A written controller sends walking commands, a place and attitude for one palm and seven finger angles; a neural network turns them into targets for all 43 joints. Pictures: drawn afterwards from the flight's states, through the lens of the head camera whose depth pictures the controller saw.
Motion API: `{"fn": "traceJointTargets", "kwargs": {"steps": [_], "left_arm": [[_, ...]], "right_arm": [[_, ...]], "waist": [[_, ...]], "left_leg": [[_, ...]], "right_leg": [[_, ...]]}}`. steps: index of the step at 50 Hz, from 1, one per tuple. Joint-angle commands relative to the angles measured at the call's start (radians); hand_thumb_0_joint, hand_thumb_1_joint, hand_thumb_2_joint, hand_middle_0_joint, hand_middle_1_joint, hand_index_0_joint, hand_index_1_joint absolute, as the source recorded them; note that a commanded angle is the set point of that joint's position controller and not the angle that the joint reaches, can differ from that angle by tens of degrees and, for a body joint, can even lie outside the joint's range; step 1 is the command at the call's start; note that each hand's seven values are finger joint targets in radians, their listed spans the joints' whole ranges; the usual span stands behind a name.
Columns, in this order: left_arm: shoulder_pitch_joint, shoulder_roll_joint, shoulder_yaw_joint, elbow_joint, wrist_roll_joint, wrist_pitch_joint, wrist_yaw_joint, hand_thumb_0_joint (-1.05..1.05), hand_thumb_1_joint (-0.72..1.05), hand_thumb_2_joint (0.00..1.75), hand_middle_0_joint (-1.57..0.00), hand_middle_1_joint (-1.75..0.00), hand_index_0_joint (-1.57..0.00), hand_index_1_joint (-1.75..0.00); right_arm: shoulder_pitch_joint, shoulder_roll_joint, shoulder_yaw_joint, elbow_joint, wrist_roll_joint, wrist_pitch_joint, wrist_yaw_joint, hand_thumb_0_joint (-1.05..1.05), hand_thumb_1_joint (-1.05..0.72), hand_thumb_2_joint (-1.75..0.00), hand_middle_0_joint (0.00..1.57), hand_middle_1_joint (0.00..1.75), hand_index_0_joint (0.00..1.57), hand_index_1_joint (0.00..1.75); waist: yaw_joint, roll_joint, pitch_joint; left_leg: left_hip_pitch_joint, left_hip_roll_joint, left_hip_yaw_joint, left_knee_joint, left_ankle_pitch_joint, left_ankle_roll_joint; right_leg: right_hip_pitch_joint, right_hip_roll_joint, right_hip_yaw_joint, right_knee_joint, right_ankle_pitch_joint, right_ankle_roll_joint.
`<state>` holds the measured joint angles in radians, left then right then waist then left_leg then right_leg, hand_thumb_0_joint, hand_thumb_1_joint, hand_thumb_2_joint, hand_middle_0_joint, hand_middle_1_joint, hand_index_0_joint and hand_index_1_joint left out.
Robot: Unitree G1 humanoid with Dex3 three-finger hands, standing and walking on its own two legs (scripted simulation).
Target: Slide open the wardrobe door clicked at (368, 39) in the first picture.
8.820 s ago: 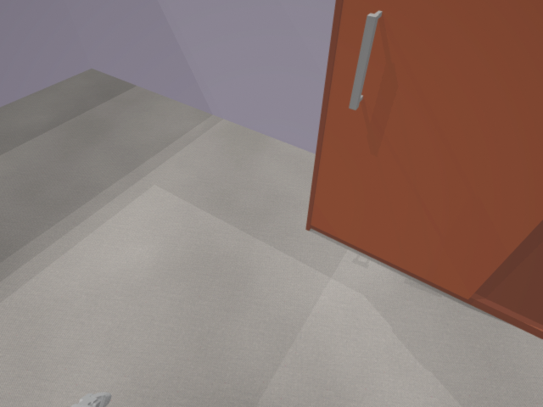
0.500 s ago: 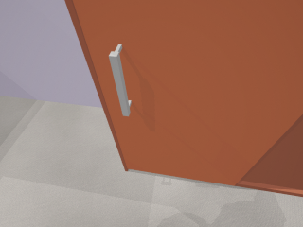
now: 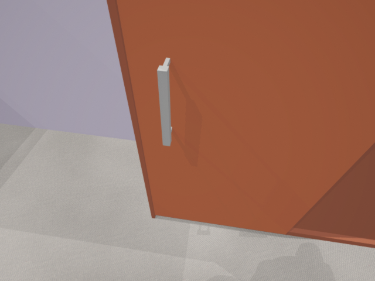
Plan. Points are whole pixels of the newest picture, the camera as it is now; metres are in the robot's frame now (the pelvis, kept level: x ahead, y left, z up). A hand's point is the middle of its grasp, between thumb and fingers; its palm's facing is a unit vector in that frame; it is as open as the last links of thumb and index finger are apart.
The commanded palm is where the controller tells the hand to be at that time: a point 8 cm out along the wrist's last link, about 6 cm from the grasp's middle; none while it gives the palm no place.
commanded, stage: come to a stop and stand still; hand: left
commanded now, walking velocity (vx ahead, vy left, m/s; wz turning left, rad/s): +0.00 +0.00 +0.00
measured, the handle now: (167, 106) +0.53 +0.10 +0.08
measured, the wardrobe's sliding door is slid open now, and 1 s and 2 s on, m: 0.00 0.00 0.00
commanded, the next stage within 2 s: look again from close up in 0.12 s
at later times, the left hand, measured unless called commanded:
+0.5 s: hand out of the picture +0.03 +0.18 -0.17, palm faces +0.00 -0.97 -0.24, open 7.3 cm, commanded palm none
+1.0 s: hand out of the picture +0.01 +0.15 -0.18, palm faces +0.02 -0.98 -0.19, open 7.3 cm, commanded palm none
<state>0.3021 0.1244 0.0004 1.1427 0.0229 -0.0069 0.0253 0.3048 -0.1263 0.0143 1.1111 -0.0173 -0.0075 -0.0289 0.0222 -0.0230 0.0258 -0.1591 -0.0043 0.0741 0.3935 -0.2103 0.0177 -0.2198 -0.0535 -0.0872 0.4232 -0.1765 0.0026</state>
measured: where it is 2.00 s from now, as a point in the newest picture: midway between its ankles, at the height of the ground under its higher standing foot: outside the picture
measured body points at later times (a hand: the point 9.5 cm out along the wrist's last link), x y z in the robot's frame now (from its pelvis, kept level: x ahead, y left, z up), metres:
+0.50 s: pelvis +0.01 +0.01 -0.01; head +0.01 -0.02 +0.44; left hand +0.03 +0.24 -0.15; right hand +0.00 -0.20 -0.18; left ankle +0.00 +0.11 -0.74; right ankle +0.03 -0.12 -0.74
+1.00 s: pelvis +0.02 -0.02 +0.00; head +0.02 -0.03 +0.45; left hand +0.01 +0.20 -0.16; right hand +0.02 -0.23 -0.17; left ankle +0.00 +0.11 -0.74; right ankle +0.03 -0.12 -0.74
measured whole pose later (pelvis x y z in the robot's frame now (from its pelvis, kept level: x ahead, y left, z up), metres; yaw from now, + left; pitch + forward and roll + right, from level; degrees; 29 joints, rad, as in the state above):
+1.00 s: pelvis +0.02 -0.02 +0.00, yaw +0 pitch -2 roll +1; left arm 0.29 0.13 -0.01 1.13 0.02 -0.02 0.03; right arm 0.28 -0.15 0.02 1.12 -0.02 -0.02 -0.03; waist 0.01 0.01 0.04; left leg -0.13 0.02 0.07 0.42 -0.25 -0.01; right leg -0.20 -0.03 -0.09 0.47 -0.23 -0.02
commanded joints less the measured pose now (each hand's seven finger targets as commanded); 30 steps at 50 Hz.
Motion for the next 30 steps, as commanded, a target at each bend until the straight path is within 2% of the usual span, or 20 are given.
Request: {"fn": "traceJointTargets", "kwargs": {"steps": [1,5,6,7,8,9,11,13,15,18,19,23,25,30], "left_arm": [[0.071,0.079,0.013,-0.018,-0.007,-0.011,0.005,0.00,0.90,0.90,-0.20,-0.30,-0.20,-0.30],[0.069,0.072,0.013,-0.018,-0.007,-0.011,0.008,0.00,0.90,0.90,-0.20,-0.30,-0.20,-0.30],[0.134,0.115,-0.004,0.007,0.001,-0.031,0.048,0.00,0.90,0.90,-0.20,-0.30,-0.20,-0.30],[0.079,0.157,0.006,-0.038,-0.007,-0.037,0.039,0.00,0.90,0.90,-0.20,-0.30,-0.20,-0.30],[0.049,0.145,0.009,-0.056,-0.006,-0.036,0.028,0.00,0.90,0.90,-0.20,-0.30,-0.20,-0.30],[0.043,0.136,0.005,-0.055,-0.006,-0.042,0.023,0.00,0.90,0.90,-0.20,-0.30,-0.20,-0.30],[0.046,0.114,0.000,-0.059,-0.009,-0.036,0.017,0.00,0.90,0.90,-0.20,-0.30,-0.20,-0.30],[0.041,0.093,-0.004,-0.055,-0.009,-0.032,0.014,0.00,0.90,0.90,-0.20,-0.30,-0.20,-0.30],[0.033,0.088,-0.006,-0.057,-0.009,-0.031,0.012,0.00,0.90,0.90,-0.20,-0.30,-0.20,-0.30],[0.036,0.092,-0.005,-0.060,-0.011,-0.027,0.013,0.00,0.90,0.90,-0.20,-0.30,-0.20,-0.30],[0.037,0.097,-0.002,-0.061,-0.009,-0.027,0.012,0.00,0.90,0.90,-0.20,-0.30,-0.20,-0.30],[0.036,0.107,0.002,-0.065,-0.012,-0.026,0.012,0.00,0.90,0.90,-0.20,-0.30,-0.20,-0.30],[0.037,0.112,0.005,-0.068,-0.012,-0.028,0.012,0.00,0.90,0.90,-0.20,-0.30,-0.20,-0.30],[0.034,0.121,0.008,-0.068,-0.012,-0.027,0.011,0.00,0.90,0.90,-0.20,-0.30,-0.20,-0.30]], "right_arm": [[0.067,-0.080,-0.015,-0.020,0.004,-0.020,-0.006,0.00,-0.90,-0.90,0.20,0.30,0.20,0.30],[0.085,-0.066,-0.016,-0.005,0.004,-0.019,-0.006,0.00,-0.90,-0.90,0.20,0.30,0.20,0.30],[-0.053,-0.128,-0.019,-0.078,0.014,-0.033,0.010,0.00,-0.90,-0.90,0.20,0.30,0.20,0.30],[0.038,-0.079,-0.021,-0.095,0.007,-0.019,0.013,0.00,-0.90,-0.90,0.20,0.30,0.20,0.30],[0.066,-0.074,-0.020,-0.079,0.000,-0.023,0.013,0.00,-0.90,-0.90,0.20,0.30,0.20,0.30],[0.093,-0.072,-0.014,-0.074,-0.007,-0.032,0.017,0.00,-0.90,-0.90,0.20,0.30,0.20,0.30],[0.085,-0.077,-0.015,-0.088,0.000,-0.032,0.012,0.00,-0.90,-0.90,0.20,0.30,0.20,0.30],[0.091,-0.084,-0.015,-0.093,0.001,-0.033,0.008,0.00,-0.90,-0.90,0.20,0.30,0.20,0.30],[0.101,-0.093,-0.013,-0.092,0.001,-0.034,0.007,0.00,-0.90,-0.90,0.20,0.30,0.20,0.30],[0.100,-0.105,-0.012,-0.084,0.002,-0.034,0.007,0.00,-0.90,-0.90,0.20,0.30,0.20,0.30],[0.101,-0.100,-0.011,-0.080,0.000,-0.036,0.007,0.00,-0.90,-0.90,0.20,0.30,0.20,0.30],[0.098,-0.110,-0.010,-0.070,0.001,-0.039,0.005,0.00,-0.90,-0.90,0.20,0.30,0.20,0.30],[0.091,-0.112,-0.009,-0.063,0.000,-0.041,0.003,0.00,-0.90,-0.90,0.20,0.30,0.20,0.30],[0.074,-0.113,-0.010,-0.050,0.001,-0.038,0.002,0.00,-0.90,-0.90,0.20,0.30,0.20,0.30]], "waist": [[0.001,0.033,0.050],[0.000,0.021,0.069],[0.035,0.061,0.072],[-0.036,0.082,-0.029],[-0.038,0.111,-0.003],[-0.037,0.167,-0.043],[-0.031,0.124,-0.020],[-0.029,0.038,0.032],[-0.030,-0.022,0.066],[-0.028,-0.006,0.107],[-0.024,0.007,0.100],[-0.022,-0.008,0.075],[-0.020,0.011,0.051],[-0.018,0.024,0.034]], "left_leg": [[-0.103,0.117,-0.107,-0.126,-0.021,0.004],[-0.116,0.116,-0.106,-0.127,-0.028,0.004],[-0.130,0.123,-0.050,0.086,0.057,-0.021],[-0.095,0.063,-0.072,0.065,-0.105,-0.022],[-0.088,0.075,-0.084,0.027,-0.088,-0.008],[-0.092,0.086,-0.097,0.029,-0.011,-0.002],[-0.120,0.105,-0.124,-0.018,-0.037,0.014],[-0.151,0.110,-0.136,-0.042,-0.051,0.023],[-0.157,0.110,-0.136,-0.055,-0.038,0.026],[-0.157,0.104,-0.134,-0.078,-0.063,0.024],[-0.151,0.105,-0.129,-0.081,-0.034,0.025],[-0.115,0.103,-0.116,-0.078,0.009,0.023],[-0.092,0.103,-0.107,-0.067,0.056,0.022],[-0.069,0.104,-0.095,-0.063,0.071,0.020]], "right_leg": [[0.046,-0.068,0.083,-0.073,-0.008,-0.021],[0.042,-0.065,0.081,-0.071,-0.010,-0.022],[0.000,-0.107,0.133,-0.048,0.208,-0.031],[0.004,-0.133,0.173,-0.062,-0.072,-0.056],[-0.051,-0.109,0.153,-0.037,-0.179,-0.063],[-0.023,-0.088,0.116,-0.001,-0.107,-0.063],[-0.004,-0.060,0.101,0.009,-0.092,-0.053],[-0.009,-0.050,0.096,0.013,-0.077,-0.048],[-0.014,-0.050,0.096,0.011,-0.064,-0.044],[-0.038,-0.050,0.104,0.002,-0.078,-0.043],[-0.022,-0.053,0.097,0.006,-0.054,-0.042],[-0.004,-0.057,0.104,0.001,-0.025,-0.040],[0.013,-0.061,0.102,0.004,0.015,-0.041],[0.031,-0.067,0.108,-0.008,0.049,-0.042]]}}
